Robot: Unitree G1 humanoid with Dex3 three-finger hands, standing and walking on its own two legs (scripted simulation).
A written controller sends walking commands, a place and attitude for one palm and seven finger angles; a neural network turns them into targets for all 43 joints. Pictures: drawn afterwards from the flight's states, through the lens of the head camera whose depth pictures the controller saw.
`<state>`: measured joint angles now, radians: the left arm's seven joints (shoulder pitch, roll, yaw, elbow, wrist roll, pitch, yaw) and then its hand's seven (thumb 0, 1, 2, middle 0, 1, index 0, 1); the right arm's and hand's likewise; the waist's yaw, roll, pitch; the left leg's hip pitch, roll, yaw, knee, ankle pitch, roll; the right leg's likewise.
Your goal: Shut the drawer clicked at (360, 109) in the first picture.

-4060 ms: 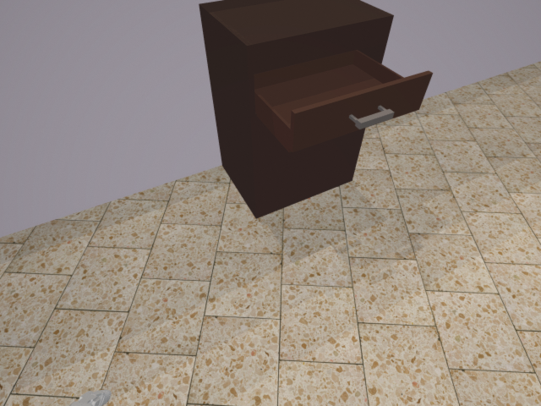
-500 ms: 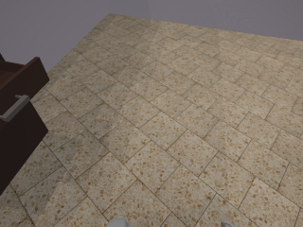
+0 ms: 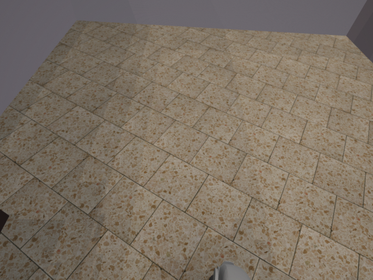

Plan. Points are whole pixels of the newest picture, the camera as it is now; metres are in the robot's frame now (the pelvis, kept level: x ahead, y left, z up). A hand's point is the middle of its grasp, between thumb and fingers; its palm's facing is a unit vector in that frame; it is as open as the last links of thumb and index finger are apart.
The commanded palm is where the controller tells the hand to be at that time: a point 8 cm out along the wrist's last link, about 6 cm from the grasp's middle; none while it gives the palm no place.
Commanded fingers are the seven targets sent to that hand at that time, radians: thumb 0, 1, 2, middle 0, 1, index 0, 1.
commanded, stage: walk to a spot facing it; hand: left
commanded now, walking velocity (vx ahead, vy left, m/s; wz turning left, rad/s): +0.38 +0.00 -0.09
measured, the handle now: out of the picture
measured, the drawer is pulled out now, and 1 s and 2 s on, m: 0.26 0.26 0.26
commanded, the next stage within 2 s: turn to face it in 0.88 s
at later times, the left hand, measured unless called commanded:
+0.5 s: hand (126, 263) +0.20 +0.15 -0.18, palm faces +0.12 -0.98 -0.18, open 7.3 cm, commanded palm none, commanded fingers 0.00 0.90 0.90 -0.20 -0.30 -0.20 -0.30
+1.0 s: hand (125, 169) +0.47 +0.20 -0.17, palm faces -0.01 -0.98 -0.18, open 7.4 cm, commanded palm none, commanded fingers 0.00 0.90 0.90 -0.20 -0.30 -0.20 -0.30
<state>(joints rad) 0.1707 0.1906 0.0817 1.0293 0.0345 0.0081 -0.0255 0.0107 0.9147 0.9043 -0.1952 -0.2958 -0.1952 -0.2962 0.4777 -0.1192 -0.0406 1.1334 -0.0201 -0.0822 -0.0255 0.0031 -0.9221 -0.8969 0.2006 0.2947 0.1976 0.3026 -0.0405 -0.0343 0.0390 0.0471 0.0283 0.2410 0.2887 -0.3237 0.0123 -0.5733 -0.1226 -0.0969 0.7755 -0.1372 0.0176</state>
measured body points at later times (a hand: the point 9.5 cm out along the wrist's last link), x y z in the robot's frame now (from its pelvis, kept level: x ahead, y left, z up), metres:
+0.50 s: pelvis +0.22 -0.02 +0.00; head +0.22 -0.01 +0.45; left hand +0.19 +0.20 -0.16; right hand +0.30 -0.27 -0.14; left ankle +0.34 +0.12 -0.70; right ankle +0.17 -0.12 -0.74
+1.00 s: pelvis +0.41 +0.02 +0.00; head +0.42 +0.03 +0.45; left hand +0.47 +0.26 -0.15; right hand +0.37 -0.20 -0.15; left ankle +0.37 +0.12 -0.74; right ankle +0.49 -0.13 -0.68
